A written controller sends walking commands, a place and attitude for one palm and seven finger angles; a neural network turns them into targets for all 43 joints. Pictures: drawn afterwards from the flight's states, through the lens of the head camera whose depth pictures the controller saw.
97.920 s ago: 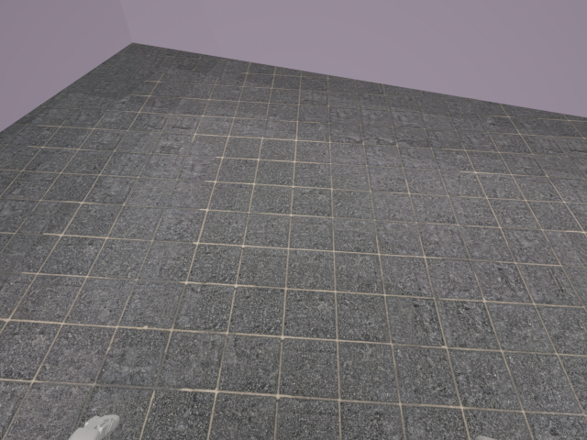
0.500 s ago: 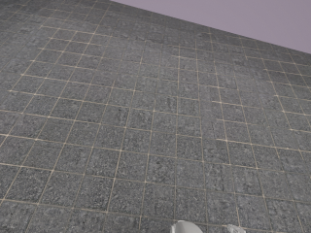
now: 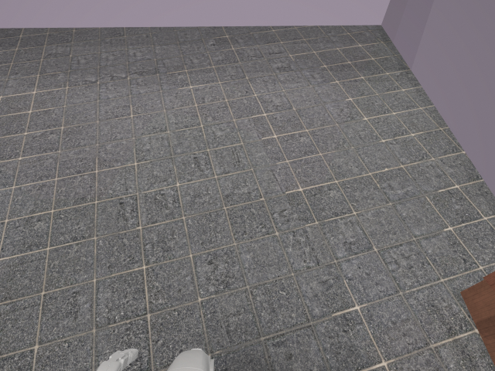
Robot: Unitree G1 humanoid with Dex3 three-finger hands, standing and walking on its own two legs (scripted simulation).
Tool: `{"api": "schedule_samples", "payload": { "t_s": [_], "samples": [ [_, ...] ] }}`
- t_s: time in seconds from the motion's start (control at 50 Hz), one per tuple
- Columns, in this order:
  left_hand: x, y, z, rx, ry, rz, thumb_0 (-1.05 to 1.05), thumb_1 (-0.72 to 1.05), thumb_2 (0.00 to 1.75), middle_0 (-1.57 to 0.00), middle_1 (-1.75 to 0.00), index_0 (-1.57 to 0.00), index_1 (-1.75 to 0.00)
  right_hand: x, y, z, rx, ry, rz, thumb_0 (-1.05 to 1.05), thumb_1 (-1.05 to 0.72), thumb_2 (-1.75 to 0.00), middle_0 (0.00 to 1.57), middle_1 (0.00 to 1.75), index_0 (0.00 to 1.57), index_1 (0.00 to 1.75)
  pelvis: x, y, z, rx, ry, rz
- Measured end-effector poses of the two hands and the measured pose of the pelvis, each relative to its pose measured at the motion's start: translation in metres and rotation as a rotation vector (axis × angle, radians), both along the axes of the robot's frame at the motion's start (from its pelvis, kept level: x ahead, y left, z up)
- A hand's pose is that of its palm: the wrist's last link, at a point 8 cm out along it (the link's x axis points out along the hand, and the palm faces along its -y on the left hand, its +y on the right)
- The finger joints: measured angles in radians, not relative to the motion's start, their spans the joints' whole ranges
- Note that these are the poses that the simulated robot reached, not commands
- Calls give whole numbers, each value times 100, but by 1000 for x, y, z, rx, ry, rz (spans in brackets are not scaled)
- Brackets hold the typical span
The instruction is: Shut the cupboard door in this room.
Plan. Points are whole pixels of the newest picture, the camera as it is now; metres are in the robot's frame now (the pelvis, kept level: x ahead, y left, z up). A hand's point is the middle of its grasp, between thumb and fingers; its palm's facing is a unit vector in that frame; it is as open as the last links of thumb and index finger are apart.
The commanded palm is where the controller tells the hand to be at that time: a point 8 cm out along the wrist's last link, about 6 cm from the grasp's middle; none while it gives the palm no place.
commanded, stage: turn to face it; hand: left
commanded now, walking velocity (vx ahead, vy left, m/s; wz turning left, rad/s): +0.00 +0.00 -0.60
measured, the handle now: out of the picture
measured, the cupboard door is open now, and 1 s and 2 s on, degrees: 18 18 18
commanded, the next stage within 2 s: take the last steps up to it in 1.90 s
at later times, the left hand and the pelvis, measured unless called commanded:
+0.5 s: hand (154, 358) +0.16 +0.18 -0.16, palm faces -0.31 -0.92 -0.23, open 7.4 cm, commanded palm none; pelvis +0.00 +0.01 +0.00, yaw -20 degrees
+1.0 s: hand (180, 352) +0.17 +0.14 -0.18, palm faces -0.52 -0.84 -0.18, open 7.3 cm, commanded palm none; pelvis +0.01 +0.01 +0.00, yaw -35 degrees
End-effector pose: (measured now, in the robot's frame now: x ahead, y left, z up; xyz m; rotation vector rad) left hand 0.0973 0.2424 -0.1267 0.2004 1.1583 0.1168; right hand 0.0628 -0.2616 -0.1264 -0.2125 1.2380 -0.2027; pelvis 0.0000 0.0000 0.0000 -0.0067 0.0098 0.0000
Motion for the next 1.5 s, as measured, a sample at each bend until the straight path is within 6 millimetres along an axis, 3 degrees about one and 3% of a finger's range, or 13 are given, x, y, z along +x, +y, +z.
{"api": "schedule_samples", "payload": {
  "t_s": [0.12, 0.32, 0.42, 0.54, 0.6, 0.76, 0.88, 1.02, 1.16, 1.26, 1.36, 1.44, 1.5],
  "samples": [
    [2, 19, -23, -41, 46, -26, 0, 91, 90, -20, -30, -21, -30, 9, 27, 6, -26, -87, -32, 0, -91, -90, 20, 30, 20, 30, 3, 24, -9, -14, 15, -73],
    [25, 33, -8, -26, 89, -128, 0, 91, 90, -20, -30, -20, -30, -39, 48, 20, -20, -39, -146, 0, -91, -90, 20, 30, 20, 30, 5, 32, 8, -36, 5, -218],
    [47, 14, -2, -1, 79, -216, 0, 91, 90, -19, -30, -20, -30, -75, 39, 10, 4, -12, -253, 0, -91, -90, 20, 30, 20, 30, 2, 24, 6, -29, -3, -291],
    [78, -32, 1, 40, -12, -339, 0, 91, 90, -19, -30, -20, -30, -124, 11, -24, 47, 27, -377, 0, -91, -90, 20, 30, 20, 30, -5, -2, -13, 2, -14, -370],
    [79, -50, 7, 51, -30, -371, 0, 91, 90, -19, -30, -20, -30, -137, -1, -28, 48, 59, -419, 1, -91, -90, 20, 30, 20, 30, -9, -7, -11, -3, -17, -394],
    [74, -76, 9, 34, 30, -444, 0, 91, 90, -20, -30, -20, -30, -135, -19, -2, 20, -4, -472, 1, -91, -90, 20, 30, 20, 30, -12, -16, 5, 20, 8, -478],
    [78, -77, -3, 3, 67, -480, 0, 91, 90, -20, -30, -20, -30, -121, -19, 8, -20, -36, -501, 1, -91, -90, 20, 30, 20, 30, -2, -10, 4, 11, 24, -541],
    [101, -58, -26, -5, 130, -524, 0, 91, 90, -20, -30, -20, -30, -102, 3, 17, -79, -106, -544, 0, -91, -90, 20, 30, 20, 30, 15, 10, -4, 6, 28, -632],
    [139, -61, -12, 12, 118, -620, 0, 91, 90, -20, -30, -20, -30, -125, 37, 25, -61, -67, -618, 0, -91, -90, 20, 30, 20, 30, 22, 16, 8, -30, 23, -724],
    [163, -85, -4, 30, 84, -702, 0, 91, 90, -19, -30, -20, -30, -161, 58, 17, -21, -26, -722, 0, -91, -90, 20, 30, 20, 30, 20, 13, 9, -34, 17, -791],
    [177, -135, 3, 34, 27, -816, 0, 91, 90, -19, -30, -20, -30, -211, 73, 0, 30, 26, -842, 0, -91, -90, 20, 30, 20, 30, 11, 2, 2, -24, 4, -859],
    [179, -181, 4, 32, -59, -907, 0, 91, 90, -19, -30, -20, -30, -253, 74, -25, 68, 60, -928, 0, -91, -90, 20, 30, 20, 30, -1, -14, -13, -3, -7, -910],
    [169, -200, 9, 34, -76, -946, 0, 91, 90, -19, -30, -20, -30, -271, 70, -28, 73, 90, -975, 1, -91, -90, 20, 30, 20, 30, -7, -17, -11, -9, -8, -933]
  ]
}}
